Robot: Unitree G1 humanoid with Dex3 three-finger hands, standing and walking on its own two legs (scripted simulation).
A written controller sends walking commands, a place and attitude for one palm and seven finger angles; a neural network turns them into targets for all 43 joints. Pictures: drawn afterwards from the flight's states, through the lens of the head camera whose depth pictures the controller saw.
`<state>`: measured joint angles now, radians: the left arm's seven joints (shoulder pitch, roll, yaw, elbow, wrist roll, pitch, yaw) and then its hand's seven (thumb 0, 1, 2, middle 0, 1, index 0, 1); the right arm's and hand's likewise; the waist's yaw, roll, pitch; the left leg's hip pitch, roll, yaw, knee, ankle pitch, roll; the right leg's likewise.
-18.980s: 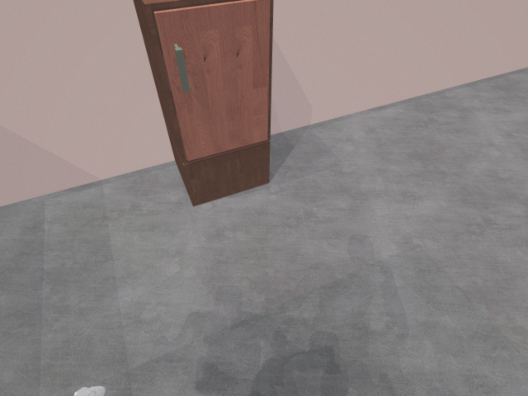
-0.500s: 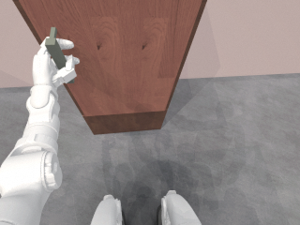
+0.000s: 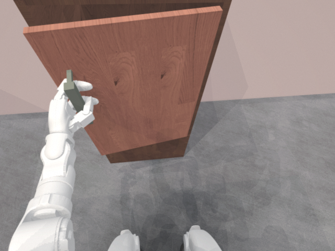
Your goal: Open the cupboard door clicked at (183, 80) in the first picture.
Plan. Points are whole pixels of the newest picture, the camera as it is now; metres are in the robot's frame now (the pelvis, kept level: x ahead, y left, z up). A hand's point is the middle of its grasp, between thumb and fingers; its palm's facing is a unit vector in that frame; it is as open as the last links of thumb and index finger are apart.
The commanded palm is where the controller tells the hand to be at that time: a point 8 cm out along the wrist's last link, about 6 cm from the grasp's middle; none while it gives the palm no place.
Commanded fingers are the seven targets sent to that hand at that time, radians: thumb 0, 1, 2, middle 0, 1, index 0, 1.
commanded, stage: pull the door open along its arc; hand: left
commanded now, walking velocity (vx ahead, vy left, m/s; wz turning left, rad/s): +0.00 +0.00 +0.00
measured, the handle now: (79, 99) +0.48 +0.20 +0.04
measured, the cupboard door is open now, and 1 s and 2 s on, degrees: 9 42 43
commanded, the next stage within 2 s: open thumb and fingers to let go in 0.56 s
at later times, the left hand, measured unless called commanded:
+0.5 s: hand (136, 175) +0.27 +0.06 +0.05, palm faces +0.38 -0.93 -0.01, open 6.3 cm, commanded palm +0.21 +0.12 +0.04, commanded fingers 0.00 0.90 0.90 -0.40 -1.35 -0.40 -1.35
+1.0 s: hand (142, 173) +0.28 +0.04 +0.05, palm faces +0.43 -0.90 -0.02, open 8.8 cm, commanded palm +0.24 +0.09 +0.04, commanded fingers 0.00 -0.36 0.36 -0.31 -1.22 -0.31 -1.22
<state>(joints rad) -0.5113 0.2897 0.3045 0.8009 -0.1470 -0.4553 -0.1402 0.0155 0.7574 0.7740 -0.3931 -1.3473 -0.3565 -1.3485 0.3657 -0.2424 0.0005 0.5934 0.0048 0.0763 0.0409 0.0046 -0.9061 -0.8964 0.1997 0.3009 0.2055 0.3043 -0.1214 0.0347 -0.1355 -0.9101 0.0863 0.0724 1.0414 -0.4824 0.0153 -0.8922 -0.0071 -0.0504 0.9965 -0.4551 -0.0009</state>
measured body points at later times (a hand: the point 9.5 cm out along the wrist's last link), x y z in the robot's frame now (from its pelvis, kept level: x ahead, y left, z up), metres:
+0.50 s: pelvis +0.01 -0.04 +0.01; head +0.04 -0.05 +0.46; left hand +0.25 +0.10 +0.06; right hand +0.21 -0.22 -0.08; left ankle +0.00 +0.11 -0.67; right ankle +0.01 -0.12 -0.67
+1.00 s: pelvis +0.00 -0.06 +0.00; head +0.05 -0.09 +0.45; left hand +0.25 +0.09 +0.05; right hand +0.17 -0.28 -0.12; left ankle +0.00 +0.11 -0.67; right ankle +0.01 -0.12 -0.67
